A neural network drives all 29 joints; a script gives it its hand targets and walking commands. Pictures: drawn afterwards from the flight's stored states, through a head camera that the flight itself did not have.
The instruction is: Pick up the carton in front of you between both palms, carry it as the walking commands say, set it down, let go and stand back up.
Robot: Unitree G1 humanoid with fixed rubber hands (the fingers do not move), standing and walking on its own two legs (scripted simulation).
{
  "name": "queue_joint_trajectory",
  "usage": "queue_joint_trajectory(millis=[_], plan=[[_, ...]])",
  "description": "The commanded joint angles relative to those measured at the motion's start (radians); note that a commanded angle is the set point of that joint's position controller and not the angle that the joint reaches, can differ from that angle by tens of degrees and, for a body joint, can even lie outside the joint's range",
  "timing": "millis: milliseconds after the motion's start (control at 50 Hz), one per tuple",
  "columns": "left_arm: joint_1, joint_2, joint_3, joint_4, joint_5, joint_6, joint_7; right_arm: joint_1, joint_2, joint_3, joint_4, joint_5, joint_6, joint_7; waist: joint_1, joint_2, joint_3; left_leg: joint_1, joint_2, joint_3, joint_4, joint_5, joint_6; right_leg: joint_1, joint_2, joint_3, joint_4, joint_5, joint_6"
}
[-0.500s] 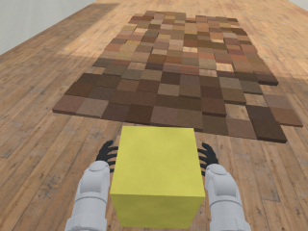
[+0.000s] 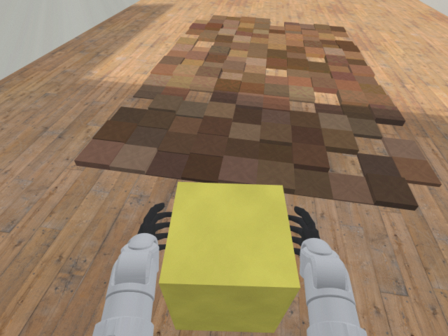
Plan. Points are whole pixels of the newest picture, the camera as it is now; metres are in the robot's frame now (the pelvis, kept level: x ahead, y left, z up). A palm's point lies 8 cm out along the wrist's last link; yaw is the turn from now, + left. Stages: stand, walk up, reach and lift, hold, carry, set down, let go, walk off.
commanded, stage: reach and lift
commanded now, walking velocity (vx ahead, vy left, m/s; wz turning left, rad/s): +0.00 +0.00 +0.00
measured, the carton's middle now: (227, 259) +0.30 +0.00 -0.04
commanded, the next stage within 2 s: hold in 0.26 s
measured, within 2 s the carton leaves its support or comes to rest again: neither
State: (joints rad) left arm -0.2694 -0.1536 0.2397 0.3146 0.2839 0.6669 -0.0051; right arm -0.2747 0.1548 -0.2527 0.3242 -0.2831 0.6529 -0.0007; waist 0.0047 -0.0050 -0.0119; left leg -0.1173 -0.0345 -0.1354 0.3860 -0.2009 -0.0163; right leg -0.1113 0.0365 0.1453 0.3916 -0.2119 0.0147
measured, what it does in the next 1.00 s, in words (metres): stands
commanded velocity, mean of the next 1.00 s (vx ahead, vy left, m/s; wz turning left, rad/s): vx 0.00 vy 0.00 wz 0.00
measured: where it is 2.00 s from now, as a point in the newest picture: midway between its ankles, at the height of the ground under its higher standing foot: outside the picture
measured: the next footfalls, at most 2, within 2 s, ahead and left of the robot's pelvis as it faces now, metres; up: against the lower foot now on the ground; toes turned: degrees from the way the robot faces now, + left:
right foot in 1.82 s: +0.21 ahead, -0.10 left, +0.00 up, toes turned -8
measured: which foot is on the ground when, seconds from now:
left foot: down 0.00-1.00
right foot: down 0.00-1.00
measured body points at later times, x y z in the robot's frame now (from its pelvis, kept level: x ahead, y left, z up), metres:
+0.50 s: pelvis +0.00 +0.00 +0.00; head -0.05 +0.00 +0.45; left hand +0.29 +0.15 +0.04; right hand +0.30 -0.15 +0.04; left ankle +0.01 +0.13 -0.74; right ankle +0.01 -0.13 -0.74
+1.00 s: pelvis -0.01 +0.00 +0.00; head -0.05 +0.00 +0.45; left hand +0.30 +0.15 +0.04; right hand +0.30 -0.15 +0.04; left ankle +0.01 +0.13 -0.74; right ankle +0.01 -0.13 -0.74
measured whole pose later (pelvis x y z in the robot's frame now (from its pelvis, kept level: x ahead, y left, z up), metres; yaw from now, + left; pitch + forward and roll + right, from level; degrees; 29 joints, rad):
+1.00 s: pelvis -0.01 +0.00 +0.00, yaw +0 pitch -7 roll +0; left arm -0.29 -0.16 0.24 0.25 0.29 0.76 -0.01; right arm -0.29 0.16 -0.25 0.26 -0.29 0.75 0.01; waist 0.00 0.00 0.01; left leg -0.06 -0.03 -0.13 0.36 -0.19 -0.01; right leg -0.05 0.03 0.14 0.37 -0.20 0.01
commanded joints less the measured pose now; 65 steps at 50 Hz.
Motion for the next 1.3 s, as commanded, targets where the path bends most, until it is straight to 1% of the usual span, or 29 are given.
queue_joint_trajectory(millis=[0, 100, 220, 260, 300, 340, 400, 460, 580, 720, 860, 1080, 1240, 1260, 1280], plan=[[-0.461, -0.942, -0.546, -0.041, -0.249, -0.028, -0.239, -0.449, 0.946, 0.551, -0.027, 0.25, -0.017, 0.25, 0.001, 0.005, -0.256, 0.109, -0.068, 0.07, -0.043, 0.24, -0.006, 0.054, 0.069, -0.076, -0.054, 0.235, 0.009], [-0.446, -0.935, -0.555, -0.067, -0.258, -0.016, -0.239, -0.432, 0.943, 0.561, -0.053, 0.257, -0.004, 0.247, 0.0, 0.004, -0.248, 0.115, -0.069, 0.068, -0.049, 0.252, -0.006, 0.066, 0.069, -0.073, -0.06, 0.252, 0.01], [-0.451, -0.927, -0.559, -0.083, -0.263, -0.003, -0.24, -0.433, 0.94, 0.565, -0.069, 0.262, 0.009, 0.245, 0.001, 0.002, -0.233, 0.113, -0.07, 0.07, -0.054, 0.233, -0.005, 0.071, 0.067, -0.072, -0.065, 0.239, 0.012], [-0.459, -0.932, -0.581, -0.106, -0.276, 0.002, -0.24, -0.439, 0.945, 0.584, -0.093, 0.273, 0.015, 0.244, -0.002, 0.001, -0.246, 0.122, -0.07, 0.069, -0.055, 0.242, -0.005, 0.08, 0.067, -0.072, -0.067, 0.25, 0.013], [-0.464, -0.939, -0.62, -0.152, -0.3, 0.014, -0.238, -0.443, 0.95, 0.618, -0.139, 0.294, 0.027, 0.242, -0.007, 0.0, -0.275, 0.142, -0.07, 0.066, -0.057, 0.275, -0.007, 0.1, 0.068, -0.072, -0.07, 0.287, 0.014], [-0.453, -0.928, -0.629, -0.175, -0.307, 0.035, -0.232, -0.433, 0.936, 0.626, -0.162, 0.299, 0.049, 0.238, -0.007, 0.0, -0.269, 0.152, -0.07, 0.063, -0.066, 0.281, -0.009, 0.112, 0.068, -0.07, -0.077, 0.298, 0.015], [-0.433, -0.895, -0.58, -0.138, -0.276, 0.062, -0.228, -0.415, 0.899, 0.582, -0.127, 0.272, 0.077, 0.237, -0.002, 0.003, -0.181, 0.125, -0.068, 0.068, -0.085, 0.19, -0.005, 0.086, 0.065, -0.074, -0.095, 0.198, 0.011], [-0.457, -0.891, -0.549, -0.107, -0.257, 0.069, -0.233, -0.443, 0.891, 0.553, -0.098, 0.259, 0.083, 0.244, -0.001, 0.004, -0.136, 0.104, -0.064, 0.074, -0.09, 0.113, -0.001, 0.057, 0.061, -0.08, -0.102, 0.116, 0.006], [-0.53, -0.92, -0.557, -0.105, -0.269, 0.062, -0.241, -0.52, 0.919, 0.561, -0.097, 0.268, 0.074, 0.253, -0.003, 0.004, -0.181, 0.11, -0.063, 0.076, -0.078, 0.103, -0.002, 0.057, 0.059, -0.084, -0.089, 0.104, 0.004], [-0.555, -0.927, -0.551, -0.08, -0.265, 0.058, -0.242, -0.542, 0.922, 0.55, -0.07, 0.259, 0.07, 0.256, -0.006, 0.003, -0.186, 0.105, -0.062, 0.078, -0.074, 0.076, -0.002, 0.048, 0.058, -0.087, -0.085, 0.075, 0.001], [-0.546, -0.927, -0.549, -0.078, -0.263, 0.058, -0.24, -0.537, 0.919, 0.547, -0.069, 0.257, 0.07, 0.256, -0.005, 0.004, -0.194, 0.112, -0.062, 0.077, -0.075, 0.104, -0.003, 0.057, 0.06, -0.087, -0.085, 0.103, 0.002], [-0.495, -0.918, -0.558, -0.114, -0.269, 0.063, -0.235, -0.487, 0.912, 0.558, -0.105, 0.265, 0.075, 0.25, -0.003, 0.004, -0.205, 0.133, -0.064, 0.072, -0.078, 0.178, -0.005, 0.083, 0.064, -0.081, -0.087, 0.18, 0.007], [-0.47, -0.909, -0.565, -0.138, -0.274, 0.065, -0.232, -0.457, 0.909, 0.566, -0.128, 0.27, 0.079, 0.245, -0.003, 0.003, -0.205, 0.137, -0.066, 0.07, -0.078, 0.203, -0.004, 0.093, 0.064, -0.077, -0.088, 0.21, 0.009], [-0.49, -0.92, -0.577, -0.136, -0.28, 0.067, -0.234, -0.479, 0.91, 0.572, -0.132, 0.283, 0.08, 0.244, -0.004, 0.013, -0.209, 0.02, 0.115, 0.065, 0.014, 0.076, 0.01, -0.023, -0.113, -0.051, -0.003, 0.085, -0.008], [-0.493, -0.918, -0.579, -0.145, -0.291, 0.067, -0.233, -0.47, 0.918, 0.583, -0.128, 0.287, 0.082, 0.242, -0.003, 0.01, -0.23, -0.012, 0.108, 0.027, -0.018, -0.147, 0.02, -0.049, -0.105, -0.022, -0.028, -0.136, -0.014]])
